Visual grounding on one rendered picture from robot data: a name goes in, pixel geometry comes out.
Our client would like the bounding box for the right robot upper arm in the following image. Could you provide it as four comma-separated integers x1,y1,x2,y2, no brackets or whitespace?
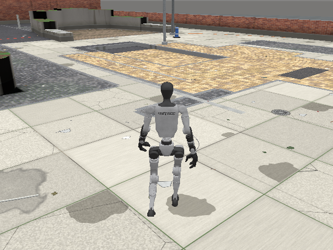
178,105,191,134

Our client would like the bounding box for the robot right forearm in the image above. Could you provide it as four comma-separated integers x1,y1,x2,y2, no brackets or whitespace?
186,127,197,154

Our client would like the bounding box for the left robot hand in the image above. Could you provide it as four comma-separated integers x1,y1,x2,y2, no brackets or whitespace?
138,142,150,152

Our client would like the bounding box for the robot left forearm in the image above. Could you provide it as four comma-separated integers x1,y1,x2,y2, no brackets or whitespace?
139,125,148,144

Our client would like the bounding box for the left robot upper arm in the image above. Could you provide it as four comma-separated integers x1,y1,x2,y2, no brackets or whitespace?
143,104,156,132

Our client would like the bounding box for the right robot hand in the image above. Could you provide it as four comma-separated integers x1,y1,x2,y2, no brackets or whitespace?
185,153,198,168

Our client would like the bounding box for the humanoid robot head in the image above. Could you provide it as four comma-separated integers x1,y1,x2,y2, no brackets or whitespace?
158,82,176,107

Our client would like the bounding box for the robot left foot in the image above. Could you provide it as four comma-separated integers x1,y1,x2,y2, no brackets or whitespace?
147,208,156,217

